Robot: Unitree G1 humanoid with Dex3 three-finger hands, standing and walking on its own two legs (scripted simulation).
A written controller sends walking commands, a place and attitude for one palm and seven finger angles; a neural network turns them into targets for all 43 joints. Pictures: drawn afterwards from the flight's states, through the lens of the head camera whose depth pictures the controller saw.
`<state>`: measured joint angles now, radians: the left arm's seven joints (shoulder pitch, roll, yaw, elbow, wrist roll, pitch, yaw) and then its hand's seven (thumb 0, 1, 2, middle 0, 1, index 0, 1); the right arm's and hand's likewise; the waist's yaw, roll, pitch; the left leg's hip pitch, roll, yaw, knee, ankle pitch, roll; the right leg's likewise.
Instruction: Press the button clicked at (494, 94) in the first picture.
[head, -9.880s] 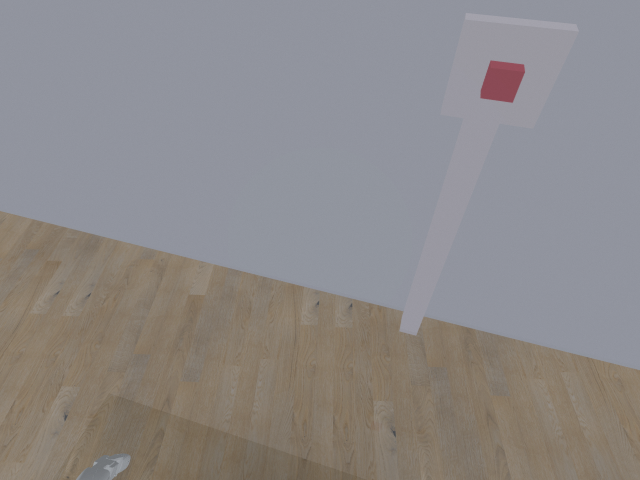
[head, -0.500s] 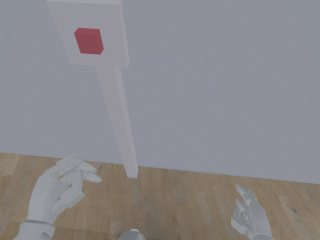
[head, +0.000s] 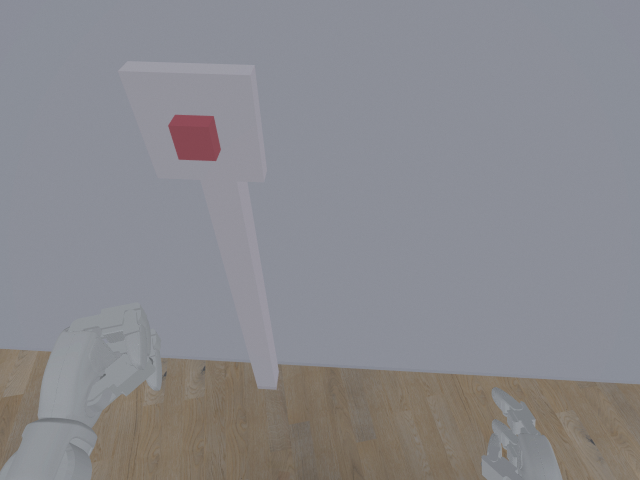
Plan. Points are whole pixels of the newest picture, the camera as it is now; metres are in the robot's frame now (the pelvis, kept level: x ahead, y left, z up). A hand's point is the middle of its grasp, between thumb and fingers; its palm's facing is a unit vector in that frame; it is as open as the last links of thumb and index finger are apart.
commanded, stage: raise the hand and make a fist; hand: left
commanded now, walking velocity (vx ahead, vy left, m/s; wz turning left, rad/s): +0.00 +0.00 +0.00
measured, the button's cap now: (196, 136) +0.49 +0.21 +0.19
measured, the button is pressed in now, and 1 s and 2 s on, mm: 0 0 0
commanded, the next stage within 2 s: aim a knuckle at the button in 0.86 s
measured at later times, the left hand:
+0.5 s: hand (100, 296) +0.23 +0.22 +0.19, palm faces +0.08 -0.99 -0.08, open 3.1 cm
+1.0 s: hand (129, 313) +0.22 +0.19 +0.19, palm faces +0.09 -0.99 -0.08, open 3.1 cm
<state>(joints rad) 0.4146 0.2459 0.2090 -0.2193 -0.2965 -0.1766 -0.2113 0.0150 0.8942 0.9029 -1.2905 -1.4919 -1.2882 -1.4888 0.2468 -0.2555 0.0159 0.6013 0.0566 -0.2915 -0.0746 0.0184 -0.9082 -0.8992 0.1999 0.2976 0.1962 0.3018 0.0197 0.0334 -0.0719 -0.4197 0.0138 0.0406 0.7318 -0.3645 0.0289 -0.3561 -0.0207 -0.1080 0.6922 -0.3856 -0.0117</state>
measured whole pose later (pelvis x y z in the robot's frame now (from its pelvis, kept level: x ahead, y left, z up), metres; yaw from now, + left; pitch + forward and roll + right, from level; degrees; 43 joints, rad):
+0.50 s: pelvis +0.00 +0.00 +0.02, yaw +1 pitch -3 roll -1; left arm 0.14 0.33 0.31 -0.26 -0.32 0.18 -0.25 0.01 0.89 0.90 -1.30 -1.50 -1.30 -1.50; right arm 0.21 -0.24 0.10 0.63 0.07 -0.23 -0.09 0.02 -0.90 -0.90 0.20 0.30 0.20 0.30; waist 0.06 0.05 -0.04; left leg -0.22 0.00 0.04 0.54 -0.28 0.03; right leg -0.15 -0.03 -0.11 0.51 -0.30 -0.01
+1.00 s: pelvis -0.01 -0.02 +0.02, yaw +0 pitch -5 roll +0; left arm 0.17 0.31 0.31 -0.23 -0.32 0.18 -0.24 0.01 0.89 0.90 -1.30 -1.50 -1.30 -1.50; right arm 0.21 -0.25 0.08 0.64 0.07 -0.25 -0.10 0.02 -0.91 -0.90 0.20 0.30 0.20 0.30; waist 0.05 0.07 -0.03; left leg -0.19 0.03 0.03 0.52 -0.25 0.00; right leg -0.13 0.01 -0.12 0.50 -0.29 -0.04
